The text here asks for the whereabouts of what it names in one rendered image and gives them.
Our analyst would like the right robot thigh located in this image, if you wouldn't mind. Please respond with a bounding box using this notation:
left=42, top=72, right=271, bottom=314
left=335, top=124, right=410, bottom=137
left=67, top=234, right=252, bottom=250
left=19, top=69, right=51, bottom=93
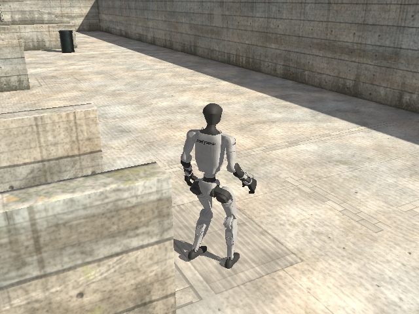
left=214, top=186, right=236, bottom=230

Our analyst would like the robot left upper arm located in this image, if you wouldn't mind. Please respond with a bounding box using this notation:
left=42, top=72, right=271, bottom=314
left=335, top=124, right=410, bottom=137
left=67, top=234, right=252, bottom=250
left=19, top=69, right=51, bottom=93
left=181, top=130, right=198, bottom=163

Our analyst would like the right robot foot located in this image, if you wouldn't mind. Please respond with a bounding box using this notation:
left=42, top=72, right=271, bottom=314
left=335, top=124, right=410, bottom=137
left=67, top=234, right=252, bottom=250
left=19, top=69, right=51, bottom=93
left=225, top=253, right=240, bottom=269

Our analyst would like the left robot forearm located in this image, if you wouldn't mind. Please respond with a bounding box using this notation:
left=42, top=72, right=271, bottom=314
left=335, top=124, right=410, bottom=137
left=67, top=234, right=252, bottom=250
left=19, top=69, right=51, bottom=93
left=181, top=160, right=192, bottom=177

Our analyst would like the robot right upper arm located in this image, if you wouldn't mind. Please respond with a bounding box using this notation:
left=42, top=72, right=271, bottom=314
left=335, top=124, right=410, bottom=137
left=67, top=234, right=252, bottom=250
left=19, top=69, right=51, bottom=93
left=221, top=134, right=236, bottom=173

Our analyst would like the right robot forearm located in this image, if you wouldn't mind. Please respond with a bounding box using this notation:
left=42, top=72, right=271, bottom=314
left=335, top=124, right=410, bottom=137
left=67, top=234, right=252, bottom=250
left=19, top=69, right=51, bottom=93
left=233, top=163, right=252, bottom=185

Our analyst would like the right robot hand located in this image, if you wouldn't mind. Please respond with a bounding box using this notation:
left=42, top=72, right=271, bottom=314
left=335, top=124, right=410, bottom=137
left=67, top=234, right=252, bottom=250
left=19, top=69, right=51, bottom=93
left=242, top=178, right=257, bottom=194

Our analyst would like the left robot hand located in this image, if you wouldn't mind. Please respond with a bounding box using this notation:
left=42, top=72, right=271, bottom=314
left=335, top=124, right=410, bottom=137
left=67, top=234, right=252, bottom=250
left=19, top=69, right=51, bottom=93
left=185, top=173, right=198, bottom=186

